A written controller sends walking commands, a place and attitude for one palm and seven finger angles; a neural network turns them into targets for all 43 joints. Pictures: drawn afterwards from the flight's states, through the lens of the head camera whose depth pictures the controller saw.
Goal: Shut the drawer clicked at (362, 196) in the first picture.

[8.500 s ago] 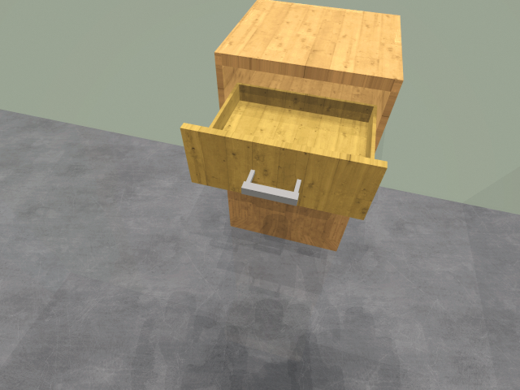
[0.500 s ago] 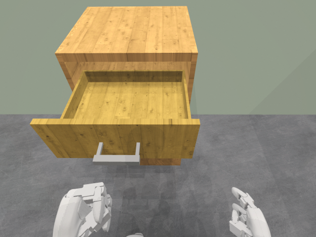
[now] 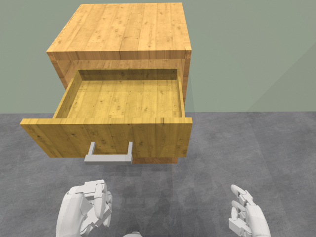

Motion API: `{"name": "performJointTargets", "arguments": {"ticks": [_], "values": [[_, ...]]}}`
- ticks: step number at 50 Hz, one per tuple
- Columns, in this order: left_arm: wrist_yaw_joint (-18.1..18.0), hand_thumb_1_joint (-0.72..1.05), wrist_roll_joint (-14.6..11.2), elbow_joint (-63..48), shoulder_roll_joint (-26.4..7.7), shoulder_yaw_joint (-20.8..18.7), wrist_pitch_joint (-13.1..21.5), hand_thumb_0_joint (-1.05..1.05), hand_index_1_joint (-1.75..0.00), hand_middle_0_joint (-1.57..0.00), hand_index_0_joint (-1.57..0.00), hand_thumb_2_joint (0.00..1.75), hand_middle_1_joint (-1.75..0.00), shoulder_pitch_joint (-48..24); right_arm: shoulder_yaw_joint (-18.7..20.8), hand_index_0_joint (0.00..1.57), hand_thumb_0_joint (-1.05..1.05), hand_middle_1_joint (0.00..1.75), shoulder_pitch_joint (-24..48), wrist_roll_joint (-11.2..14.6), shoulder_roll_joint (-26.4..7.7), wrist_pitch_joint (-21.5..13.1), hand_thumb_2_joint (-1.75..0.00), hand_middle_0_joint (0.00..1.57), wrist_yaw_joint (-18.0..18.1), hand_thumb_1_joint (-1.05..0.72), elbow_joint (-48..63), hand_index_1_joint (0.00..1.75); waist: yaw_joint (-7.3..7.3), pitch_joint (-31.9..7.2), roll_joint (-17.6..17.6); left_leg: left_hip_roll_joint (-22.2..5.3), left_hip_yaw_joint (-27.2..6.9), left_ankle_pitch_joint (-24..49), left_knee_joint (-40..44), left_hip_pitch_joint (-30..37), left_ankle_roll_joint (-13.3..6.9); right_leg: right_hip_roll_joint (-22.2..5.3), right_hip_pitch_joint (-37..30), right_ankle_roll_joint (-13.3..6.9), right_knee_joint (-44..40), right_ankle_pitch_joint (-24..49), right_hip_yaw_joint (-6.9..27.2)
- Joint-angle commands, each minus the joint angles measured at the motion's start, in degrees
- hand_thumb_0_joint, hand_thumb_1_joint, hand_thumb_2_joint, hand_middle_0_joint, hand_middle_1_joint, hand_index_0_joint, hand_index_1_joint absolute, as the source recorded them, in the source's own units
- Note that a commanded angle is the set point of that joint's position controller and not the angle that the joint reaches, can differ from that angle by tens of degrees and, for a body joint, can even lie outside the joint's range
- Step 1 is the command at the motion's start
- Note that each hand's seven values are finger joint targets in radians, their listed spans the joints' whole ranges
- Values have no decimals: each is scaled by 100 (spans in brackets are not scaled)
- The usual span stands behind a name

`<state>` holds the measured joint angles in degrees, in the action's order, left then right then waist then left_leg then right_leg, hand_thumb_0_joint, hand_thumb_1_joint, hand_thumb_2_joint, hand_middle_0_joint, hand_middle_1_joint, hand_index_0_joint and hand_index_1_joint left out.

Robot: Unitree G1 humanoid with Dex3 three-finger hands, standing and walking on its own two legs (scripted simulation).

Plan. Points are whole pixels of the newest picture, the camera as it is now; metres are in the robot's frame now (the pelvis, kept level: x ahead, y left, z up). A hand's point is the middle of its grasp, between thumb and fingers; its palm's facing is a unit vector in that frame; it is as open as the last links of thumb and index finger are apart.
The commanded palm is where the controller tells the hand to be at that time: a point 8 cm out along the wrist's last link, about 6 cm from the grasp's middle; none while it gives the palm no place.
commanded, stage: bring the fist close to the handle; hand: left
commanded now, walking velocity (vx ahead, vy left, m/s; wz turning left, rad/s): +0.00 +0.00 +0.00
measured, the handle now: (110, 152) +0.35 +0.16 +0.00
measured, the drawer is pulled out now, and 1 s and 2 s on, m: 0.29 0.29 0.25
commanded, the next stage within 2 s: push the drawer shut in 1.24 s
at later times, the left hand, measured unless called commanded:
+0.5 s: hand (117, 197) +0.21 +0.11 +0.04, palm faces +0.00 -1.00 +0.00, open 3.3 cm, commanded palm +0.19 +0.16 +0.03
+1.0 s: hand (123, 183) +0.26 +0.11 +0.00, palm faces +0.01 -1.00 +0.00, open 3.3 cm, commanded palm +0.23 +0.16 +0.00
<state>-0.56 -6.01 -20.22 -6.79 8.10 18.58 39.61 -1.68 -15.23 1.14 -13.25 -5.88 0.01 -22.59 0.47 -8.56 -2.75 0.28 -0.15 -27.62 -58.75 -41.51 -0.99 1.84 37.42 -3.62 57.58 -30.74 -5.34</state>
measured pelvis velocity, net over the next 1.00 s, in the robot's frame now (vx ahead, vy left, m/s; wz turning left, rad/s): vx -0.01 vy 0.01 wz -0.02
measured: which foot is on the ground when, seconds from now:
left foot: down 0.00-1.00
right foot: down 0.00-1.00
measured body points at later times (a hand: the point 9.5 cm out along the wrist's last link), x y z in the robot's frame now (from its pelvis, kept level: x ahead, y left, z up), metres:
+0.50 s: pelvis +0.00 +0.00 -0.02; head +0.05 +0.00 +0.43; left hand +0.21 +0.16 +0.04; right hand +0.18 -0.23 -0.10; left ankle +0.02 +0.11 -0.67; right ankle -0.02 -0.08 -0.67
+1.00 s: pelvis -0.01 +0.01 -0.04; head +0.07 +0.01 +0.40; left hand +0.25 +0.16 +0.00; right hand +0.16 -0.22 -0.13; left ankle +0.02 +0.11 -0.67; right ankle -0.02 -0.08 -0.67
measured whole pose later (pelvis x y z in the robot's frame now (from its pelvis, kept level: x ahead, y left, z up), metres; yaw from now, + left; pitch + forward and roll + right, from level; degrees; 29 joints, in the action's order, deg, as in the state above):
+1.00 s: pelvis -0.01 +0.01 -0.04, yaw -1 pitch +19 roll -1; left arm -5.7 -3.9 3.3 -5.5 6.6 24.4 14.2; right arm -1.0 -12.1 -0.8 -12.6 -1.3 -1.3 -27.8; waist 1.6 -10.3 -1.7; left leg 0.0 0.6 -31.1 -70.0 -57.9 -1.8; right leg 1.6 53.9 -3.2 68.9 -34.1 -5.0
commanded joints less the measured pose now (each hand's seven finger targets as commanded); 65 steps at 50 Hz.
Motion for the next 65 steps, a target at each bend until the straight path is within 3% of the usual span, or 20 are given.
{"name": "performJointTargets", "arguments": {"ticks": [1,12,17,20,25,29,31,37,40,41,45,46,50,54,56,60,62,65], "values": [[23,90,-68,-931,-271,-315,490,0,-160,-140,-140,90,-160,-145,286,20,0,30,419,-5,-578,-331,-90,20,36,-90,872,30,102,-558,523,15,-153,1148,585,316,-117,-227,-338,357,-1084,1722,692],[-6,90,-53,-393,-127,-270,727,0,-160,-140,-140,90,-160,-625,321,20,0,30,447,-53,-595,-291,-90,20,-1,-90,738,30,137,-868,455,6,-156,1367,347,99,-95,-228,-183,355,-717,2188,639],[-94,90,11,-243,-97,-212,849,0,-160,-140,-140,90,-160,-791,343,20,0,30,453,-85,-595,-268,-90,20,-30,-90,704,30,134,-1017,379,-11,-164,1378,255,28,-86,-186,25,300,-530,2034,553],[-167,90,58,-33,-224,-333,890,0,-160,-140,-140,90,-160,-1169,338,20,0,30,486,-109,-615,-228,-90,20,-17,-90,650,30,161,-980,543,-17,-186,1198,157,-208,-86,-170,177,282,-475,1730,595],[-264,90,103,124,-88,-201,964,0,-160,-140,-140,90,-160,-1569,329,20,0,30,535,-129,-604,-207,-90,20,-28,-90,614,30,165,-1177,263,-23,-184,1158,56,-198,-82,-155,412,239,-339,1541,555],[-295,90,116,363,10,-112,917,0,-160,-140,-140,90,-160,-1985,320,20,0,30,519,-136,-617,-155,-90,20,-32,-90,561,30,231,-1255,400,-28,-210,1116,-32,-292,-76,-153,528,242,-248,1517,515],[-337,90,150,548,-85,-248,918,0,-160,-140,-140,90,-160,-2000,322,20,0,30,521,-147,-618,-107,-90,20,-32,-90,521,30,175,-1328,396,-18,-192,1157,-83,-375,-72,-156,493,231,-206,1573,556],[-436,90,228,883,100,-75,942,0,-160,-140,-140,90,-160,-2549,318,20,0,30,540,-166,-602,-18,-90,20,-55,-90,465,30,204,-1446,313,-22,-206,1180,-198,-408,-69,-149,732,213,-57,1550,499],[-500,90,257,1200,-95,-303,986,0,-160,-140,-140,90,-160,-2885,321,20,0,30,520,-188,-639,40,-90,20,-38,-90,362,30,211,-1473,500,-27,-224,1109,-290,-595,-71,-134,769,209,-3,1456,532],[-498,90,267,1190,30,-175,1024,0,-160,-140,-140,90,-160,-3041,323,20,0,30,541,-194,-616,46,-90,20,-51,-90,348,30,224,-1561,396,-14,-212,1154,-323,-574,-72,-146,791,207,52,1525,523],[-539,90,191,1058,-152,-400,1053,0,-160,-140,-140,90,-160,-2796,342,20,0,30,525,-180,-624,100,-90,20,-78,-90,393,30,51,-1953,212,-17,-183,1427,-265,-382,-53,-138,550,186,85,1812,521],[-536,90,179,1031,-54,-299,1030,0,-160,-140,-140,90,-160,-2804,334,20,0,30,516,-174,-602,125,-90,20,-87,-90,387,30,102,-1981,244,-14,-170,1491,-257,-331,-60,-147,500,202,66,1947,522],[-518,90,187,1084,-20,-207,969,0,-160,-140,-140,90,-160,-2796,332,20,0,30,515,-153,-632,178,-90,20,-75,-90,378,30,182,-1657,334,-45,-209,1405,-203,-375,-61,-127,619,202,1,1825,485],[-499,90,212,1026,205,67,988,0,-160,-140,-140,90,-160,-2567,333,20,0,30,536,-152,-605,178,-90,20,-89,-90,420,30,209,-1600,335,-50,-237,1360,-174,-321,-53,-134,731,198,19,1715,411],[-544,90,248,1116,77,-69,1014,0,-160,-140,-140,90,-160,-2704,342,20,0,30,529,-158,-628,190,-90,20,-68,-90,380,30,260,-1456,528,-62,-253,1213,-197,-432,-57,-126,823,210,14,1583,413],[-648,90,306,940,23,-98,1134,0,-160,-140,-140,90,-160,-2736,337,20,0,30,572,-183,-598,191,-90,20,-73,-90,399,30,171,-1583,227,-45,-262,1251,-201,-349,-47,-122,895,169,87,1478,406],[-680,90,312,909,98,-41,1162,0,-160,-140,-140,90,-160,-2687,334,20,0,30,573,-183,-566,197,-90,20,-81,-90,413,30,172,-1665,255,-42,-251,1312,-200,-276,-43,-123,847,173,87,1558,405],[-673,90,291,1109,-89,-242,1126,0,-160,-140,-140,90,-160,-2789,321,20,0,30,562,-177,-609,234,-90,20,-64,-90,380,30,189,-1518,423,-37,-261,1127,-217,-487,-49,-109,830,172,46,1399,439]]}}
